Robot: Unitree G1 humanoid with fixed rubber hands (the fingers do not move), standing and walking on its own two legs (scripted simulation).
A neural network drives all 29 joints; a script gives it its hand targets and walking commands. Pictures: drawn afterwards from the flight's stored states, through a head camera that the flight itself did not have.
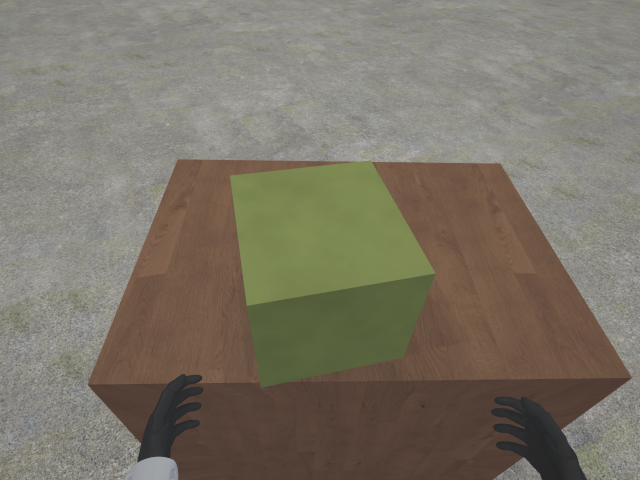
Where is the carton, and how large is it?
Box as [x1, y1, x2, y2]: [230, 160, 435, 387]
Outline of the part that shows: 370,160 230,176 247,310 261,387 402,357 435,273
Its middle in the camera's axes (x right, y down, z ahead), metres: +0.00 +0.04 +0.60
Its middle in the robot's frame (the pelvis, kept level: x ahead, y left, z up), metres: +0.41 +0.04 +0.02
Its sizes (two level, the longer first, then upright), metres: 0.242 0.224 0.207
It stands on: a pedestal, 0.70 m high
